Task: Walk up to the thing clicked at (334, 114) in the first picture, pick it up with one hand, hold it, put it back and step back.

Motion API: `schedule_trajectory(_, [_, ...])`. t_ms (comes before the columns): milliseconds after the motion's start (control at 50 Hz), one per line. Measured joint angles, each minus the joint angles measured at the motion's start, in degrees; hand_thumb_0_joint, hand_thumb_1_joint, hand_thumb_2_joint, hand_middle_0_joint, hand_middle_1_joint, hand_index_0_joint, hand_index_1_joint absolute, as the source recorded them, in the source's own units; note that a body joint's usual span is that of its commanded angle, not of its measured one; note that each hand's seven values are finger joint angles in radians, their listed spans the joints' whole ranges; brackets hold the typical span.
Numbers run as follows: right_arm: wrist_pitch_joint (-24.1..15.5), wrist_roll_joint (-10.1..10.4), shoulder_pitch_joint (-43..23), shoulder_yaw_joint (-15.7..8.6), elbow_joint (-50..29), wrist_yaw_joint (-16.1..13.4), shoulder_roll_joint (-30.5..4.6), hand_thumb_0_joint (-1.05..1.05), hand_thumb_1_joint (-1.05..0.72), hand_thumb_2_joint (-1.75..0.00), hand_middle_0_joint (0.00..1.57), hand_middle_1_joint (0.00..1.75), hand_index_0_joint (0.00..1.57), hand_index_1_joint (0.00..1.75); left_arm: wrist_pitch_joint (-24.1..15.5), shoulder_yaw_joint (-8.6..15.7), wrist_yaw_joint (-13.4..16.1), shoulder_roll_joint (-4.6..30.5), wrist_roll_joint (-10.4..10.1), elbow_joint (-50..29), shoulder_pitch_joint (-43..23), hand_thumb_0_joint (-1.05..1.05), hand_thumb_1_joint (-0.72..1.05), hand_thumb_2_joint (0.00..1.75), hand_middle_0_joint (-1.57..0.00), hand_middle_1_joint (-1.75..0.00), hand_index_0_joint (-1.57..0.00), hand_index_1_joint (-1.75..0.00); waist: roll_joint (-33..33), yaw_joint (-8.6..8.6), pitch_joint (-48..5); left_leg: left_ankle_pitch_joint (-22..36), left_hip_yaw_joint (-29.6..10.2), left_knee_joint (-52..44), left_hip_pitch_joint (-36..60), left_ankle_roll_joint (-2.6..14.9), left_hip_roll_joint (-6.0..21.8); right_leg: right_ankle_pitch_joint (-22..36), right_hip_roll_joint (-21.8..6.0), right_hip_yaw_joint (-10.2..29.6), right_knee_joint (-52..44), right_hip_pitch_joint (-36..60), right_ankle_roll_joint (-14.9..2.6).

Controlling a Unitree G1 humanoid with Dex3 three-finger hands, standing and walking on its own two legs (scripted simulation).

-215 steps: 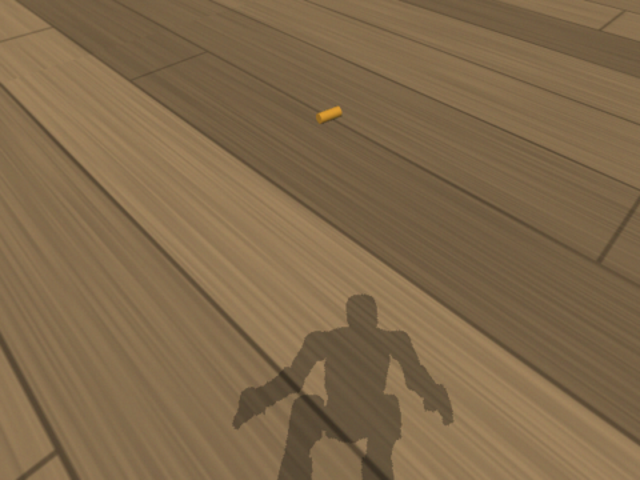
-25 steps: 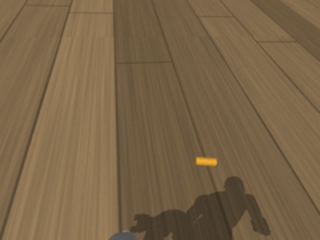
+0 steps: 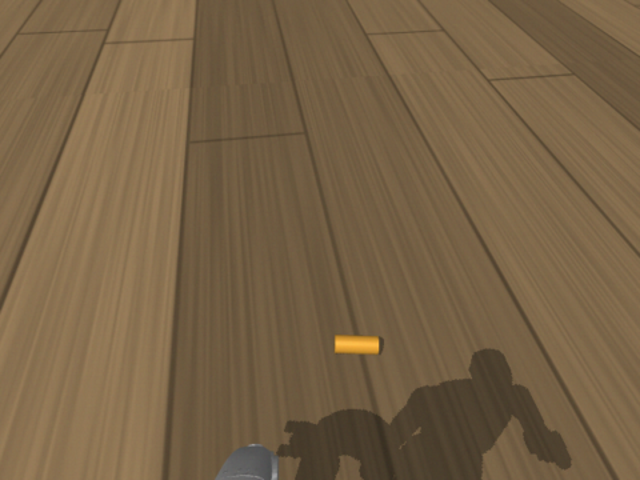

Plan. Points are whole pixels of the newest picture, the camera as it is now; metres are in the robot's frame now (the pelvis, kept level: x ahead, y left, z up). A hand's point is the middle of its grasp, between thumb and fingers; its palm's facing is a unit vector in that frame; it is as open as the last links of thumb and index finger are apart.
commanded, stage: walk up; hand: left
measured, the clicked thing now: (356, 344) +0.63 -0.10 -0.72
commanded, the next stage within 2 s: none
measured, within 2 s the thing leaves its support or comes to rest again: neither
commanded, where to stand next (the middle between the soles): +0.25 -0.35 m, yaw +3 degrees
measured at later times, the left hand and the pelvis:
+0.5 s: hand (258, 447) +0.19 +0.10 -0.14, palm faces -0.08 -0.93 -0.37, open 7.4 cm; pelvis +0.09 -0.20 -0.01, yaw -1 degrees
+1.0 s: hand (399, 424) +0.23 -0.10 -0.15, palm faces -0.07 -0.95 -0.31, open 7.4 cm; pelvis +0.18 -0.37 +0.00, yaw +1 degrees
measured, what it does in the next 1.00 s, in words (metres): steps to the right: left foot, then right foot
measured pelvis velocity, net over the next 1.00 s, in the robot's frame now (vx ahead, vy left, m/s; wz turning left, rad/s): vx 0.18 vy -0.37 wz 0.01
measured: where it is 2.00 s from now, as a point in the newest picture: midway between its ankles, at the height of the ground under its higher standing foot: outside the picture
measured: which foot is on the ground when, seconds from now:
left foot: up 0.00-0.12, down 0.14-0.54, up 0.56-0.82, down 0.84-1.00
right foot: down 0.00-0.16, up 0.18-0.50, down 0.52-0.84, up 0.86-1.00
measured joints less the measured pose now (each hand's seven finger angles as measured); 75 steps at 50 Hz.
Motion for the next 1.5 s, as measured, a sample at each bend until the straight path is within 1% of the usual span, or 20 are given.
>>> schedule_trajectory(80, [-1.70, -0.04, 0.21, 1.28, -1.78, 0.82, 3.21, 0.01, -0.90, -0.90, 0.21, 0.30, 0.21, 0.30, 0.22, -0.63, 0.48, -0.01, 0.50, -0.54, 1.40, 0.01, 0.90, 0.90, -0.21, -0.30, -0.20, -0.30, -1.29, 1.58, 0.84, 2.59, 4.72, -11.33, 1.48, 0.46, -2.63, 0.30, 1.84, -1.63, -4.06, 3.35, -1.87])
schedule_trajectory(140, [-3.07, -0.17, 1.73, 1.93, -3.56, 0.90, 4.81, 0.01, -0.90, -0.90, 0.21, 0.30, 0.21, 0.30, 1.05, -1.10, 0.51, 0.54, 0.29, -1.55, 2.18, 0.01, 0.90, 0.90, -0.21, -0.30, -0.20, -0.30, -2.59, 1.78, 1.14, 12.34, 5.51, -24.37, 6.87, 0.69, -3.95, -2.14, 3.05, -2.74, -2.30, 3.81, -2.77])
schedule_trajectory(200, [-3.09, -0.86, 2.34, 1.79, -4.84, -0.09, 5.44, 0.00, -0.90, -0.90, 0.21, 0.30, 0.21, 0.31, 2.09, -1.37, 0.81, 0.16, 0.21, -1.62, 1.47, 0.01, 0.90, 0.90, -0.20, -0.30, -0.20, -0.30, -4.75, 0.18, 2.26, 12.61, 5.18, -23.19, 7.42, 1.46, -4.60, -5.26, 4.01, 2.10, 10.67, -0.91, -1.00])
schedule_trajectory(260, [-2.10, -0.31, 1.93, 1.73, -4.77, -0.61, 5.70, 0.00, -0.90, -0.90, 0.22, 0.30, 0.22, 0.31, 2.90, -1.81, 0.51, 0.26, 0.52, -1.01, 0.97, 0.01, 0.90, 0.90, -0.20, -0.30, -0.20, -0.30, -6.44, -1.08, 2.44, 11.60, 5.29, -23.72, 9.36, 0.23, -3.33, -4.66, 3.69, 6.63, 21.28, -6.24, 0.16])
schedule_trajectory(360, [-2.31, -1.02, 3.11, 1.05, -4.90, -0.19, 4.26, 0.01, -0.90, -0.90, 0.22, 0.30, 0.22, 0.31, 2.71, -0.64, -0.49, 1.43, 0.58, -1.31, -0.59, 0.01, 0.90, 0.90, -0.21, -0.30, -0.20, -0.30, -7.06, -2.29, 2.21, 10.77, 3.90, -24.20, 11.11, -2.16, 0.34, -1.36, -1.69, 10.01, 20.87, -11.00, 1.88])
schedule_trajectory(460, [-2.03, -1.99, 4.16, 0.11, -4.83, 0.44, 1.67, 0.01, -0.90, -0.90, 0.22, 0.30, 0.22, 0.31, 3.31, 0.96, -1.63, 3.58, 0.30, -1.45, -2.44, 0.01, 0.90, 0.90, -0.20, -0.30, -0.20, -0.30, -6.21, -3.40, 1.39, 8.23, 1.50, -22.03, 10.79, -3.31, 5.00, -2.63, -5.88, 9.21, 12.00, -10.46, 2.10])
schedule_trajectory(500, [-1.32, -2.17, 4.19, -0.25, -4.06, 0.55, 0.36, 0.01, -0.90, -0.90, 0.22, 0.30, 0.22, 0.31, 3.04, 1.55, -1.83, 4.36, 0.14, -1.53, -2.69, 0.01, 0.90, 0.90, -0.20, -0.30, -0.20, -0.30, -5.39, -3.58, 0.63, 6.54, 0.18, -20.29, 10.28, -3.36, 7.19, -1.81, -6.08, 7.55, 6.97, -7.85, 1.59])
schedule_trajectory(540, [-0.10, -2.53, 3.80, -0.70, -2.84, 0.25, -1.21, 0.01, -0.90, -0.90, 0.22, 0.30, 0.22, 0.31, 2.00, 2.25, -1.57, 4.45, 0.36, -1.61, -2.59, 0.01, 0.90, 0.90, -0.20, -0.30, -0.20, -0.30, -3.23, -3.07, 0.30, 1.01, -3.22, -15.48, 8.73, -1.42, 9.51, -0.36, -3.83, 5.35, 6.15, -6.32, 3.43])
schedule_trajectory(600, [2.11, -1.27, 2.18, -1.41, -0.51, -1.07, -1.63, 0.01, -0.90, -0.90, 0.21, 0.30, 0.21, 0.31, 0.87, 1.53, -0.41, 2.76, 0.35, -1.74, -2.08, 0.01, 0.90, 0.90, -0.20, -0.30, -0.20, -0.30, -1.44, -1.91, 0.19, -4.17, -7.99, -0.23, 3.05, -0.39, 4.50, -2.60, -2.06, 3.04, 8.81, -6.10, 3.11])
schedule_trajectory(660, [1.24, -0.27, 0.62, -0.74, 0.29, -0.81, -0.97, 0.01, -0.90, -0.90, 0.21, 0.30, 0.21, 0.30, 0.43, 0.24, 0.24, 0.46, 0.08, -1.21, -0.77, 0.01, 0.90, 0.90, -0.20, -0.30, -0.20, -0.30, -0.22, -0.59, 0.58, -0.87, -3.92, 4.12, -0.25, -0.18, 0.68, -1.57, -0.67, 1.46, 4.38, -2.62, 1.12])
schedule_trajectory(800, [-1.57, -0.10, 1.49, 1.31, -2.07, 1.02, 4.01, 0.01, -0.90, -0.90, 0.21, 0.30, 0.21, 0.30, 0.69, -1.09, 0.82, 0.12, 0.79, -1.13, 2.16, 0.01, 0.90, 0.90, -0.21, -0.30, -0.21, -0.30, -1.90, 1.84, 1.36, 4.98, 4.97, -14.66, 3.36, 0.55, -3.11, -0.82, 2.57, -1.65, -3.31, 3.67, -2.48])
schedule_trajectory(840, [-2.60, -0.39, 2.81, 1.66, -3.28, 0.89, 4.82, 0.01, -0.90, -0.90, 0.21, 0.30, 0.21, 0.30, 1.16, -1.58, 0.97, 0.55, 0.29, -1.56, 2.83, 0.01, 0.90, 0.90, -0.21, -0.30, -0.21, -0.30, -2.69, 1.56, 1.23, 12.14, 4.91, -24.77, 7.85, 0.97, -3.98, -2.93, 3.26, -2.50, -1.17, 3.47, -3.02])
schedule_trajectory(880, [-2.73, -1.20, 3.01, 1.52, -4.25, 0.44, 5.39, 0.00, -0.90, -0.90, 0.21, 0.30, 0.21, 0.31, 1.57, -1.89, 1.36, 0.34, -0.27, -1.06, 2.27, 0.01, 0.90, 0.90, -0.21, -0.30, -0.20, -0.30, -4.29, 0.17, 2.15, 12.67, 4.58, -23.61, 7.90, 1.19, -4.75, -5.47, 3.20, -0.33, 6.37, 0.83, -1.66])
schedule_trajectory(980, [-1.43, -0.60, 2.33, 1.59, -5.35, 0.54, 5.69, 0.00, -0.90, -0.90, 0.21, 0.30, 0.22, 0.31, 1.94, -2.78, 1.10, 0.00, -0.26, 0.87, 0.95, 0.01, 0.90, 0.90, -0.20, -0.30, -0.20, -0.30, -5.69, -2.48, 2.74, 10.61, 3.75, -24.02, 10.76, -0.02, -2.52, -5.93, 1.63, 4.95, 20.09, -7.06, 0.76])
schedule_trajectory(1080, [0.29, -1.48, 2.09, 1.72, -5.23, 2.70, 3.85, 0.01, -0.90, -0.90, 0.21, 0.30, 0.21, 0.31, -0.89, -2.22, 1.52, 0.24, -2.05, 2.79, -0.75, 0.01, 0.90, 0.90, -0.21, -0.30, -0.20, -0.30, -3.93, -4.00, 2.09, 8.46, 0.95, -22.40, 11.38, -1.75, 0.97, -0.56, -2.75, 6.27, 5.81, -5.21, 1.49])
schedule_trajectory(1140, [2.81, -1.36, 1.06, 1.47, -4.77, 3.46, 2.71, 0.01, -0.90, -0.90, 0.21, 0.30, 0.21, 0.31, -2.78, -1.94, 3.20, 0.20, -2.07, 4.33, -1.77, 0.01, 0.90, 0.90, -0.21, -0.30, -0.21, -0.30, -0.97, -4.00, 1.87, 3.88, -2.64, -15.03, 8.50, -0.59, 3.41, 1.48, -0.96, 4.83, 1.97, -2.76, 3.56])
schedule_trajectory(1200, [5.10, -0.82, -1.62, 1.01, -3.44, 3.42, 2.70, 0.01, -0.90, -0.90, 0.21, 0.30, 0.21, 0.30, -3.51, -2.98, 4.53, -0.79, -1.70, 5.68, -2.99, 0.01, 0.90, 0.90, -0.21, -0.30, -0.20, -0.30, 0.53, -3.03, 1.82, -1.32, -5.74, -7.67, 5.47, -0.48, 0.18, -0.38, -0.33, 4.05, 4.52, -3.68, 2.80])
schedule_trajectory(1260, [5.12, -0.36, -3.90, 0.67, -3.29, 3.79, 2.39, 0.01, -0.90, -0.90, 0.21, 0.30, 0.21, 0.30, -4.35, -3.81, 5.19, -1.97, -1.65, 6.33, -4.02, 0.01, 0.90, 0.90, -0.21, -0.30, -0.21, -0.30, 2.09, -2.52, 2.56, -0.91, -4.75, -4.58, 3.73, -0.37, -1.55, -0.21, -0.61, 3.39, 3.26, -2.82, 2.09])
schedule_trajectory(1380, [6.21, -0.96, -7.46, 0.04, -4.84, 5.08, 2.84, 0.01, -0.91, -0.90, 0.21, 0.30, 0.21, 0.30, -5.86, -3.99, 6.99, -1.46, -1.81, 5.97, -4.08, 0.01, 0.90, 0.90, -0.21, -0.30, -0.21, -0.30, 3.10, -1.47, 4.00, 0.65, -3.90, -3.03, 2.90, -1.37, -2.03, 0.34, -1.43, 2.77, 1.24, -1.97, 1.68])
schedule_trajectory(1500, [6.45, -0.77, -10.26, -0.37, -6.32, 5.98, 3.53, 0.01, -0.91, -0.90, 0.21, 0.30, 0.21, 0.30, -5.66, -3.65, 7.90, 0.66, -1.77, 5.16, -3.51, 0.01, 0.90, 0.90, -0.21, -0.30, -0.21, -0.30, 2.00, -0.73, 4.94, 0.71, -3.01, -11.82, 6.70, -1.67, -1.56, -0.07, -3.26, 2.95, 2.34, -3.41, 2.50])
